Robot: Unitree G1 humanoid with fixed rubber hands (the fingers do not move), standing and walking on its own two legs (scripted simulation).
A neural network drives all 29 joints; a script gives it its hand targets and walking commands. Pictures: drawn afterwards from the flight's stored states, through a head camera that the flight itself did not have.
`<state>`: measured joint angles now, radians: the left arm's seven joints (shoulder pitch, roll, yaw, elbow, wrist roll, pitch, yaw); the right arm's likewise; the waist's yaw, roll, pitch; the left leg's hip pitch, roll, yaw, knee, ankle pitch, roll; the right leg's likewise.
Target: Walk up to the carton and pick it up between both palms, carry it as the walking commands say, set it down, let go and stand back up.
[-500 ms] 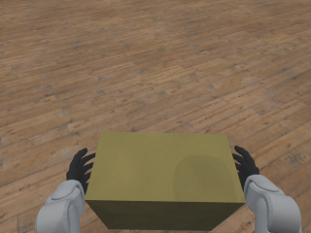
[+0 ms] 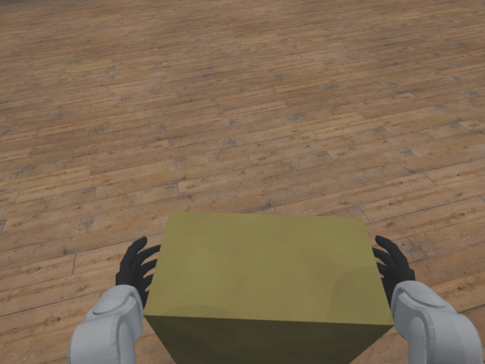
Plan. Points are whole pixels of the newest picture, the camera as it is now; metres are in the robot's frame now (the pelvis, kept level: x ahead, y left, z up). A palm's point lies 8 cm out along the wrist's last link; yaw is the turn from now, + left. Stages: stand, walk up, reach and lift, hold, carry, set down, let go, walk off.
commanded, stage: carry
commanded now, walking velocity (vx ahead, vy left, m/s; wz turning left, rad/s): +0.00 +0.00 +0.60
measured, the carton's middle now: (261, 298) +0.26 -0.01 +0.01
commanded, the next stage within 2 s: none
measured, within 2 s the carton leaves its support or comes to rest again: neither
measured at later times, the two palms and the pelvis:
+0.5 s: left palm out of the picture +0.12 +0.32 +0.07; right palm (282, 288) +0.24 -0.04 +0.07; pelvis -0.04 +0.06 +0.00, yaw +19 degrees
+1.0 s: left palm out of the picture +0.04 +0.30 +0.09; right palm (255, 278) +0.26 -0.01 +0.07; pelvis -0.06 +0.02 +0.00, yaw +35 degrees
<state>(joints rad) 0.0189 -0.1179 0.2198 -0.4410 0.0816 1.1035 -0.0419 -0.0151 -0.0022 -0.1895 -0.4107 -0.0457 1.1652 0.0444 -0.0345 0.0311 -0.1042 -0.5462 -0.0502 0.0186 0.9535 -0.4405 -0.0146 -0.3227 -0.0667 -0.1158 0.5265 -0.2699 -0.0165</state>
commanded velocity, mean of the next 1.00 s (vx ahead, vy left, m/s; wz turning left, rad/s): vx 0.00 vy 0.00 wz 0.60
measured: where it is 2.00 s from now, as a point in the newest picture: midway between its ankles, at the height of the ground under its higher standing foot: outside the picture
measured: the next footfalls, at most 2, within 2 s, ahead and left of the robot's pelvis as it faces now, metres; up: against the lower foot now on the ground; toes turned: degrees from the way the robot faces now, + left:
left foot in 0.26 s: +0.00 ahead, +0.15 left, +0.00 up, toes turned +16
right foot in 0.76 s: +0.04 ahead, -0.05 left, +0.00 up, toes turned +23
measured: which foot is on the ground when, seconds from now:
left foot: up 0.00-0.24, down 0.26-0.76, up 0.78-1.00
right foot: down 0.00-0.26, up 0.28-0.74, down 0.76-1.00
